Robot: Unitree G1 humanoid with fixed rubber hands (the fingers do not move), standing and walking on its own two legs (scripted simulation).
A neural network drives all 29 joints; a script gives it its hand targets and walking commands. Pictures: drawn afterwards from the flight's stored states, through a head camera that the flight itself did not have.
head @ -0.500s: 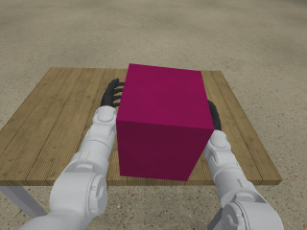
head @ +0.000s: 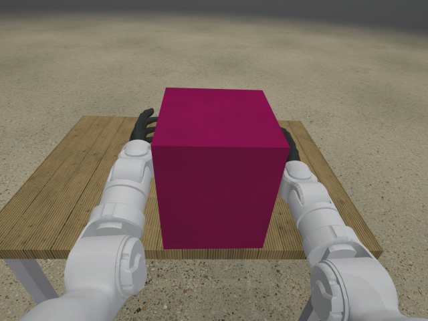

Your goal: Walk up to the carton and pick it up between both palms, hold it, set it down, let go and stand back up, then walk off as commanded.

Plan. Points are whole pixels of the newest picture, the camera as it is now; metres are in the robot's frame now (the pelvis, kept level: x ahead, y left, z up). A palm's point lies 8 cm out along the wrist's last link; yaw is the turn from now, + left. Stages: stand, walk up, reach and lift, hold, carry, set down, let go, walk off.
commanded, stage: reach and lift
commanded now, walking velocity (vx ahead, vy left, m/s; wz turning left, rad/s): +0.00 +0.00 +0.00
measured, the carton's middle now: (214, 167) +0.39 +0.02 +0.15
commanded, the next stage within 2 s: hold in 1.14 s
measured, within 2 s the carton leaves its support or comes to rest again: neither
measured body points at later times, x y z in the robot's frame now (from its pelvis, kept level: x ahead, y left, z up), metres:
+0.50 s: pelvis +0.01 +0.00 +0.00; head -0.06 +0.02 +0.44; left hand +0.42 +0.16 +0.23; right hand +0.41 -0.14 +0.21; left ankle +0.06 +0.11 -0.75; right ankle +0.02 -0.12 -0.75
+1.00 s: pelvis +0.01 +0.00 +0.00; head -0.07 +0.03 +0.44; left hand +0.41 +0.17 +0.24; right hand +0.40 -0.13 +0.22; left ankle +0.06 +0.11 -0.75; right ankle +0.02 -0.12 -0.75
